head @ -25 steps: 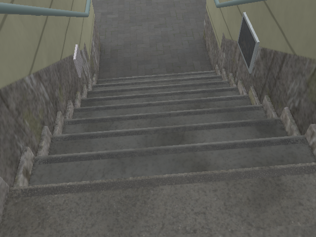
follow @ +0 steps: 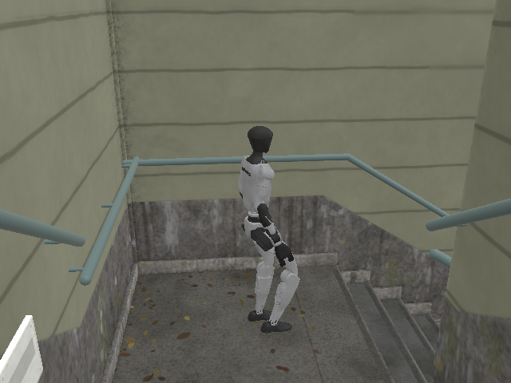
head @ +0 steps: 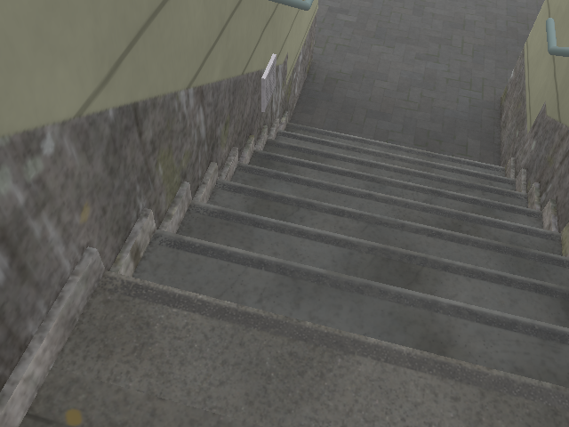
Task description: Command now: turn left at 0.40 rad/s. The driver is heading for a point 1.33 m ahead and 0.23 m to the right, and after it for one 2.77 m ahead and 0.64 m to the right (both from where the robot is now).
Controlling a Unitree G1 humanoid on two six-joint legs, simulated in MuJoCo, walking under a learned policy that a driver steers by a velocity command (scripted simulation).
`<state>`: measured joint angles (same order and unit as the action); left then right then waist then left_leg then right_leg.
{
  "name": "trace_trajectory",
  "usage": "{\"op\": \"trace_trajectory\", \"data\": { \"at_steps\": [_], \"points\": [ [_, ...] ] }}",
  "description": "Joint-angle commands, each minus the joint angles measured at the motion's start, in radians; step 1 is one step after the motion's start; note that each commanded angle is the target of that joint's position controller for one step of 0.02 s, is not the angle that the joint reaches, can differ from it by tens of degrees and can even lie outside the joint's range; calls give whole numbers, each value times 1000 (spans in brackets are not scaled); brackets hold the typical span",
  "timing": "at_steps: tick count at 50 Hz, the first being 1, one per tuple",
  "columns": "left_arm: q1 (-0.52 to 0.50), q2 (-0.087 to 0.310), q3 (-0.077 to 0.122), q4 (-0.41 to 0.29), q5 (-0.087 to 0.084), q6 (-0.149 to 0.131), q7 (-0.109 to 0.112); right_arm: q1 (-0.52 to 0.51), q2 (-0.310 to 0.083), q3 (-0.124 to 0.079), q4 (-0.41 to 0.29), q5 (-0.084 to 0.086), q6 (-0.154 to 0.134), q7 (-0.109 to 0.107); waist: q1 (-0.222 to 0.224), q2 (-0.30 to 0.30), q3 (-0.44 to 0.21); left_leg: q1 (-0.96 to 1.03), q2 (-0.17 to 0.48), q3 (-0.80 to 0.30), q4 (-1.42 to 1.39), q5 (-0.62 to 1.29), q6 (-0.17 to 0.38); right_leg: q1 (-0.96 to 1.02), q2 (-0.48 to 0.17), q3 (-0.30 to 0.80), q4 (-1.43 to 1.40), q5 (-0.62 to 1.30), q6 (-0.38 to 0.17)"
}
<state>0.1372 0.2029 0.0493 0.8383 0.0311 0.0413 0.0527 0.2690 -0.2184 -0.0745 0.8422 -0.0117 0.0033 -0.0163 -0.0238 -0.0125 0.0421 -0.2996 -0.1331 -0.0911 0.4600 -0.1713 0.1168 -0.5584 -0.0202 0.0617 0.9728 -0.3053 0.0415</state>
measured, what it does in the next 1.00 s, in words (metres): walks ahead: right foot, then left foot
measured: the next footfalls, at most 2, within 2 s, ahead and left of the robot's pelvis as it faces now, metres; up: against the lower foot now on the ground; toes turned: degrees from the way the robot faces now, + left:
right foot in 0.22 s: +0.04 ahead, -0.13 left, +0.00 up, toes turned -3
left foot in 0.68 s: +0.08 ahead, +0.06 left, +0.00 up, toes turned -25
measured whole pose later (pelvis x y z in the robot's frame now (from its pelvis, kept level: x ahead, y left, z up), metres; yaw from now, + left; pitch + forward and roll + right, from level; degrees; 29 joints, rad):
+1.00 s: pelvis +0.14 -0.04 +0.01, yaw -10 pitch +4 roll -2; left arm 0.01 0.26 0.04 0.65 0.03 -0.03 -0.04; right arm 0.56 -0.20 -0.05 0.88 -0.01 -0.06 0.01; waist -0.14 -0.03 -0.04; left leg -0.02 -0.06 -0.26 0.27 -0.30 0.09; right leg -0.55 0.00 0.05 0.67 -0.19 0.05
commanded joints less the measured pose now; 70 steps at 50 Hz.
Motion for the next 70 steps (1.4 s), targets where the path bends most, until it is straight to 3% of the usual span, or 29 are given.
{"op": "trace_trajectory", "data": {
  "at_steps": [1, 5, 10, 11, 12, 13, 14, 16, 19, 28, 30, 32, 33, 34, 35, 36, 38, 41, 50, 53, 54, 55, 56, 57, 59, 61, 65, 67, 70],
  "points": [
    [15, 56, 13, -44, -3, -7, 0, 80, -118, -25, -48, -5, -7, -7, -14, 114, -72, 132, 279, -294, -157, 150, 126, -17, 9, -18, -57, -4, -2],
    [81, 14, -5, 8, -9, -7, -13, 46, -39, 18, -40, -23, -22, -12, -2, 119, -74, 54, 277, -197, -207, 52, 113, 230, 1, -47, -257, -49, -34],
    [111, 81, 15, -7, -23, -28, -33, 22, -151, -12, -36, 2, -17, -35, 33, 79, -14, 82, 307, -182, -90, 184, 80, 310, 41, -68, -525, 55, -104],
    [128, 97, 19, -7, -16, -37, -40, 21, -151, -16, -46, 1, -17, -38, 33, 40, -32, 71, 287, -150, -27, 192, 48, 347, 8, 2, -556, 103, -116],
    [181, 149, 31, -8, -4, -48, -42, 10, -120, -14, -74, 0, -16, -41, 32, -76, -71, 14, 206, -63, 149, 113, 5, 401, -124, 191, -598, 293, -154],
    [172, 220, 57, -4, -17, -51, -49, -39, -95, -15, -108, 16, -13, -50, 25, -250, -8, -146, 32, 95, 269, -178, -63, 402, -265, 408, -615, 578, -268],
    [246, 205, 61, -1, -19, -54, -54, -56, -118, -17, -111, -1, -6, -52, 59, -205, -21, -243, 15, 62, 458, -405, -77, 454, -325, 522, -670, 631, -335],
    [206, 197, 72, -18, -15, -45, -43, -58, -91, -15, -94, 6, -4, -43, 17, -53, -9, -270, 70, 0, 602, -317, -87, 419, -220, 407, -663, 446, -306],
    [174, 159, 71, -60, -29, -26, -43, -108, -86, -12, -117, -8, 3, -16, 15, -77, -66, -300, 83, 9, 592, -225, -111, 467, -130, 351, -634, 452, -271],
    [241, 210, 83, -92, -7, 1, -53, -133, -97, 10, -134, 10, 14, -1, 69, -153, -103, -126, 69, 52, 333, -235, -127, 414, -99, 394, -594, 469, -248],
    [225, 211, 84, -98, -3, 9, -59, -116, -104, 14, -136, 5, 3, 11, 64, -149, -127, 16, 59, 66, 232, -283, -100, 315, -66, 435, -660, -129, -241],
    [135, 187, 71, -120, -10, 7, -62, -9, -79, 18, -91, 8, -4, 11, -25, -139, -41, 244, 63, 102, 29, -170, -70, 97, -29, 457, -666, -424, -212],
    [124, 144, 59, -127, -10, -5, -53, 73, -90, 15, -61, 3, -17, -1, -68, -63, -21, 354, 96, 64, -48, -215, -61, -13, 23, 398, -553, -457, -179],
    [117, 60, 35, -137, -8, -21, -49, 161, -148, 13, -41, -9, -36, -10, -92, 141, -28, 387, 302, -229, -189, -504, -41, -95, 132, 229, -199, -393, -140],
    [74, 74, 34, -183, -23, -46, -52, 142, -258, -10, -37, -27, -50, -2, -53, 229, 57, 305, 459, -638, -336, -677, 29, -257, 203, 149, -50, -230, -125],
    [53, 137, 43, -192, -10, -61, -59, 62, -227, -14, -56, -25, -51, 9, -4, 168, 109, 233, 473, -678, -359, -728, 77, -301, 80, 124, 13, -100, -126],
    [19, 174, 48, -179, 11, -82, -79, 25, -166, -5, -76, -1, -64, 38, 0, 88, 81, 209, 371, -530, -326, -573, 80, -243, 12, 38, 25, 47, -81],
    [-50, 135, 30, -202, 28, -83, -91, 120, -155, -5, -46, 1, -73, 34, -28, 126, 53, 186, 274, -401, -341, -360, 100, -189, 3, -9, -15, 132, -30],
    [-307, 104, -4, -319, -13, -96, -94, 259, -162, -24, -35, 2, -73, 20, -97, 169, 46, 199, 249, -431, -271, -145, 130, -23, 73, -50, -384, 82, 18],
    [-166, 126, 5, -304, -20, -108, -70, 174, -185, -35, -56, 13, -71, 19, 8, 142, -12, 42, 225, -416, -144, 93, 81, 368, 101, -52, -528, 101, -8],
    [-15, 182, 26, -268, -7, -112, -47, 151, -196, -40, -63, 23, -81, 21, 81, 84, -102, -54, 173, -355, 32, 210, 50, 620, 71, -32, -521, 100, -31],
    [191, 280, 59, -244, 19, -118, -22, 105, -176, -35, -95, 37, -94, 31, 196, -30, -224, -228, 106, -251, 338, 140, 13, 890, -110, 125, -537, -93, -79],
    [286, 359, 74, -241, 45, -115, -11, 135, -63, -5, -145, 71, -100, 27, 196, -269, -380, -484, 0, -107, 647, -348, -16, 1096, -397, 564, -652, -482, -146],
    [196, 299, 67, -238, 44, -107, -16, 119, -89, 3, -147, 54, -87, 16, 137, -215, -291, -550, 85, -59, 811, -252, -12, 911, -416, 696, -675, -468, -184],
    [153, 157, 31, -216, 35, -118, -43, 37, -94, 0, -147, -2, -75, 43, 102, -33, -122, -532, 151, -29, 850, -122, -7, 688, -313, 441, -675, -251, -202],
    [166, 122, 17, -185, 32, -136, -50, 26, -75, 3, -154, -22, -55, 68, 56, -84, -42, -514, 178, -32, 814, -113, -14, 558, -244, 317, -730, -152, -205],
    [245, 153, 19, -116, -6, -185, -50, -95, -91, 11, -220, -31, -30, 68, 26, -83, 56, -615, 167, -67, 709, -57, -35, 530, -235, 197, -801, 123, -221],
    [231, 178, 17, -104, -5, -200, -50, -184, -113, 17, -266, -23, -23, 52, 2, -64, 87, -563, 166, -36, 556, 11, -51, 468, -215, 79, -835, 298, -205],
    [260, 203, 13, -72, -42, -186, -63, -293, -116, 34, -312, -27, -41, 98, 21, -13, 89, -162, 153, 137, 223, 202, -41, 247, -146, -23, -933, 326, -196]
  ]
}}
